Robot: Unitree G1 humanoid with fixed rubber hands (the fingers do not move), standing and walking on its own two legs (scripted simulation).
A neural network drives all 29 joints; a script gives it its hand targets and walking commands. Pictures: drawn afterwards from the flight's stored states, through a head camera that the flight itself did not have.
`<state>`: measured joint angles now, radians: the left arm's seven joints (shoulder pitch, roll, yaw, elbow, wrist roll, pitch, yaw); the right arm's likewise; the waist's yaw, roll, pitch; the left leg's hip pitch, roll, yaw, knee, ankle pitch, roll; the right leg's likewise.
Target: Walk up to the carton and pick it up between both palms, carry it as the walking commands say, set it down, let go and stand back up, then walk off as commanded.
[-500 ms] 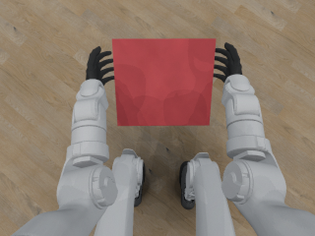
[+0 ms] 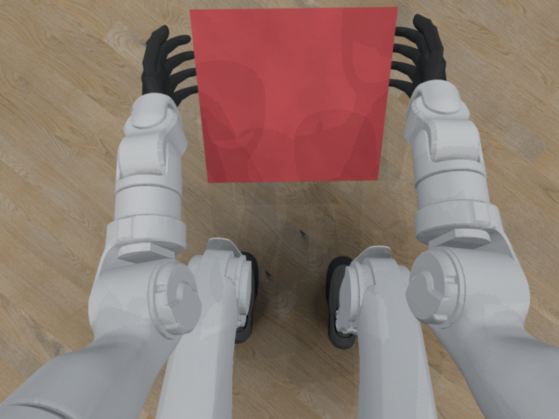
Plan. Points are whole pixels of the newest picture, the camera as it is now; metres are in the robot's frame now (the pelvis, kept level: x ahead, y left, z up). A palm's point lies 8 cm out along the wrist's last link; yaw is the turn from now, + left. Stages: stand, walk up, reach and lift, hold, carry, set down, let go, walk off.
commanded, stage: set down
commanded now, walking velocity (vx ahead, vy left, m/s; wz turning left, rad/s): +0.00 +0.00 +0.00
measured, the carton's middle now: (290, 96) +0.53 +0.02 -0.19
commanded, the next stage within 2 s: none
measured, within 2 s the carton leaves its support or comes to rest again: neither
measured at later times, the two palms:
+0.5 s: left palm (184, 104) +0.52 +0.18 -0.19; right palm (400, 92) +0.54 -0.14 -0.19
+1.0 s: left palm (185, 101) +0.54 +0.20 -0.25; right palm (382, 95) +0.56 -0.13 -0.25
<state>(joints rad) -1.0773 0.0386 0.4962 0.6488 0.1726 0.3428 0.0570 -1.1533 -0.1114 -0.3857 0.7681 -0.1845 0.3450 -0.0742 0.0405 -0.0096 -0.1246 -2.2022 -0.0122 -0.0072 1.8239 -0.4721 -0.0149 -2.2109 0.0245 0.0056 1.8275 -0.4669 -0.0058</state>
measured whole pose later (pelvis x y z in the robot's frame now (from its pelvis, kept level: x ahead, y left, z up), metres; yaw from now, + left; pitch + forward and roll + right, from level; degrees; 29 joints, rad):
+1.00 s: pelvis +0.00 +0.00 -0.09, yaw +1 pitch +40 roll +1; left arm -1.36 0.27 0.35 0.94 -0.03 0.22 0.09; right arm -1.43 -0.27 -0.20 0.99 0.01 0.22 -0.06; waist 0.03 0.02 0.27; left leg -2.32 -0.03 0.00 2.19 -0.56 -0.02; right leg -2.33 0.02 0.01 2.20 -0.56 0.00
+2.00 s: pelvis +0.02 +0.00 -0.10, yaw +1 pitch +38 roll +1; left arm -1.39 0.28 0.41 0.98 -0.02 0.16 0.02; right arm -1.48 -0.26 -0.32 1.02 -0.10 0.18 0.03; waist 0.02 0.03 0.33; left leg -2.30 -0.04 0.01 2.23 -0.60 -0.01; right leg -2.30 0.02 0.02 2.24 -0.61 0.01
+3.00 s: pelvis +0.01 +0.00 -0.10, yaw +0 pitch +34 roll +1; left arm -1.41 0.34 0.16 1.18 -0.21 0.01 0.10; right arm -1.45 -0.40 -0.03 1.18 0.20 0.03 -0.08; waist 0.04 0.02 0.43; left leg -2.25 -0.03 0.00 2.25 -0.60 -0.02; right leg -2.26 0.03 0.01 2.26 -0.60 0.01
